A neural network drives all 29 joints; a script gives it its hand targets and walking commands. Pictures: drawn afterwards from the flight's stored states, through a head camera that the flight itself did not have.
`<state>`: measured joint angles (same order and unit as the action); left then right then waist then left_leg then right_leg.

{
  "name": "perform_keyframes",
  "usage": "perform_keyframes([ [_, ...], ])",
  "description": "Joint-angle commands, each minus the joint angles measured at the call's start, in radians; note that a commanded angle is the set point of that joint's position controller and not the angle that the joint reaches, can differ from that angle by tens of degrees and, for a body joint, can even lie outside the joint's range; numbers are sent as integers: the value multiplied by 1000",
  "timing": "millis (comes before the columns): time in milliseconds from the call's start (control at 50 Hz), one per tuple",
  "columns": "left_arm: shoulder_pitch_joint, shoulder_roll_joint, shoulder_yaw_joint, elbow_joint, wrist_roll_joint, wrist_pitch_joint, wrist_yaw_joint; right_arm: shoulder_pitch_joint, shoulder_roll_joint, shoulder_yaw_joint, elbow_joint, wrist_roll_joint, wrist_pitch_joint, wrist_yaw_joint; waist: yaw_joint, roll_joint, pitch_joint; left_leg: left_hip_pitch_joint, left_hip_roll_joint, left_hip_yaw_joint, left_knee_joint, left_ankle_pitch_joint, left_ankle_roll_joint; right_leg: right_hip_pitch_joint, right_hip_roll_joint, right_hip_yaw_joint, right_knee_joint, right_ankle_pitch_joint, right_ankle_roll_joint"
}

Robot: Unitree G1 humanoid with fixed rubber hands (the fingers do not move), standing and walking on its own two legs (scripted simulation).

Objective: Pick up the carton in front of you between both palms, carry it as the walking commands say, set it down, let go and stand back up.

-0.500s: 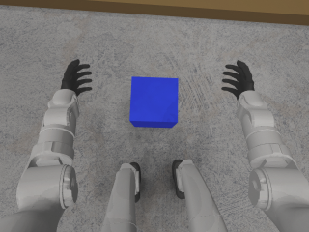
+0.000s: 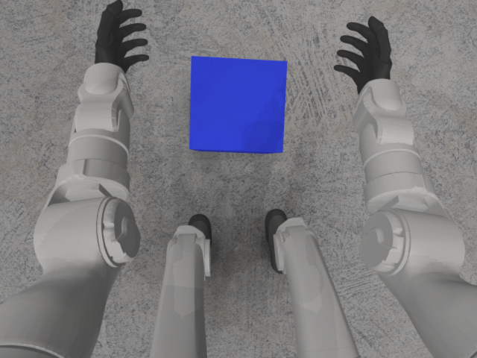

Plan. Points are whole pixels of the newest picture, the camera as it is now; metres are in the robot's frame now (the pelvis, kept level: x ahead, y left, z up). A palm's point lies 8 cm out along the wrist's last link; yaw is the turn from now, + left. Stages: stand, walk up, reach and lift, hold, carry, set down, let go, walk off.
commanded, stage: reach and lift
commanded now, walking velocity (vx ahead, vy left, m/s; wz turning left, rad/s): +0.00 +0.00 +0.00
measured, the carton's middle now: (235, 113) +0.49 -0.01 -0.48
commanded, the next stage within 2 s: none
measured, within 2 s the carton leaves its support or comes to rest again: leaves its support in 1.48 s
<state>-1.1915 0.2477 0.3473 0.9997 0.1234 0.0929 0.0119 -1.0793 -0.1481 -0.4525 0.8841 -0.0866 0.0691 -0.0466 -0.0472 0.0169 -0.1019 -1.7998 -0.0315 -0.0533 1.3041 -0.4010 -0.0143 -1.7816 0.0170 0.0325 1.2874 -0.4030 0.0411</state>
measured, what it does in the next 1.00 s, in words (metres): lowers itself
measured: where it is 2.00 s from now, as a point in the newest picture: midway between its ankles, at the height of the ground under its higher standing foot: (240, 255)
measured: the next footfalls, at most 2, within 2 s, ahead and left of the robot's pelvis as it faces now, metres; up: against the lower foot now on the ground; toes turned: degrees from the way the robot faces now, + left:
none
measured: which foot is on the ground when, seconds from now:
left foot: down 0.00-1.00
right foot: down 0.00-1.00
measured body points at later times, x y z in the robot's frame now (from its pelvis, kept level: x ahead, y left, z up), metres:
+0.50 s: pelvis -0.05 +0.00 -0.20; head +0.31 +0.00 +0.06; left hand +0.52 +0.17 -0.37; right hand +0.49 -0.20 -0.37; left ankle +0.06 +0.12 -0.57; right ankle +0.06 -0.14 -0.57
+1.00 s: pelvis -0.05 +0.00 -0.23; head +0.33 +0.00 +0.01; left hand +0.52 +0.16 -0.42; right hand +0.50 -0.19 -0.41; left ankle +0.06 +0.12 -0.57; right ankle +0.06 -0.13 -0.57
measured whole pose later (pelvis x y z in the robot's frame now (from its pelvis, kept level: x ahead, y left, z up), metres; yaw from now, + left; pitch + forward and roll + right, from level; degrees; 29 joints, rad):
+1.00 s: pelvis -0.05 +0.00 -0.23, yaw -1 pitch +39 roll -2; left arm -1.50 0.40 0.03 1.20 -0.20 0.04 0.09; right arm -1.43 -0.30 -0.15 1.13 0.21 0.03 -0.13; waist -0.04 -0.01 0.33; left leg -2.29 -0.04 -0.05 2.20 -0.59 -0.04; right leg -2.28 0.04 0.03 2.18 -0.58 0.06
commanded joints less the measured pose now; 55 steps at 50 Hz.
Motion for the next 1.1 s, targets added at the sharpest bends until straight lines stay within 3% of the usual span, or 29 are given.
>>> perform_keyframes([
  [0, -154, 78, -23, -86, -25, -38, 20, -121, -104, 16, -69, 22, -40, -9, -13, 54, -898, 503, -35, 31, 108, 540, -30, 272, 57, -81, 96, 462, 29],
  [140, -239, 183, -161, -154, -177, -46, 60, -208, -191, 156, -116, 172, -43, -50, -9, 53, -1108, 424, -34, 58, 347, 488, -35, 270, 49, -96, 335, 463, 40],
  [240, -359, 242, -220, -182, -253, -17, 73, -326, -244, 222, -147, 250, -7, -77, -9, 56, -1159, 398, -28, 82, 459, 329, -35, 249, 43, -116, 449, 322, 35],
  [340, -465, 266, -242, -73, -283, 8, 76, -445, -267, 234, -52, 272, 22, -91, -11, 49, -979, 259, -6, 95, 518, 95, -31, 169, 23, -117, 518, 118, 30],
  [420, -520, 276, -251, 38, -287, -2, 69, -509, -269, 232, 62, 260, 13, -86, -10, 40, -832, 160, 10, 82, 568, 9, -27, 109, 13, -107, 571, 39, 27],
  [540, -586, 308, -269, 119, -300, -42, 63, -595, -287, 248, 148, 262, -24, -77, -3, 29, -752, 95, 21, 68, 657, 48, -27, 92, 6, -88, 664, 81, 25],
  [660, -664, 317, -321, 57, -340, -68, 74, -655, -318, 282, 118, 300, -55, -89, -14, 40, -799, 146, 15, 63, 728, 163, -28, 106, 9, -89, 734, 200, 20],
  [720, -647, 294, -346, 48, -361, -67, 78, -633, -321, 292, 125, 313, -61, -92, -26, 52, -837, 204, 7, 62, 755, 230, -31, 123, 16, -98, 755, 251, 18],
  [780, -596, 274, -350, 56, -365, -64, 85, -593, -297, 306, 125, 324, -60, -95, -18, 49, -885, 243, -2, 67, 762, 267, -31, 152, 24, -104, 762, 281, 18],
  [860, -527, 255, -325, 117, -340, -64, 87, -538, -258, 306, 165, 315, -56, -90, -3, 32, -792, 157, -5, 70, 748, 223, -27, 109, 26, -94, 754, 245, 22],
  [960, -552, 253, -302, 110, -318, -72, 83, -566, -255, 292, 155, 293, -60, -87, -4, 26, -731, 87, -3, 67, 735, 162, -24, 82, 25, -84, 741, 203, 22],
  [1080, -667, 149, -381, 84, -358, -65, 79, -673, -170, 352, 133, 326, -56, -90, -10, 39, -731, 113, -13, 72, 714, 107, -22, 99, 36, -93, 723, 146, 12],
])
